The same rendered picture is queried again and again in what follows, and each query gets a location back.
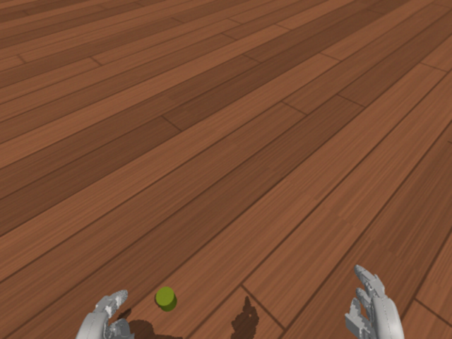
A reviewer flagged tin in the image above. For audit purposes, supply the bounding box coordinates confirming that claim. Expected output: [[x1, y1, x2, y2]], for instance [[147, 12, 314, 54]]
[[156, 287, 177, 311]]

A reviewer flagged left robot hand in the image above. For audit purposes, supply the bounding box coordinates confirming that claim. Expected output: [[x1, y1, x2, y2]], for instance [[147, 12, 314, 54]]
[[75, 290, 134, 339]]

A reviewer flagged right robot hand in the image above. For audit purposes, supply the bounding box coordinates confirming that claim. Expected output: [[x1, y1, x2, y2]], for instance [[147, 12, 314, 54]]
[[345, 265, 405, 339]]

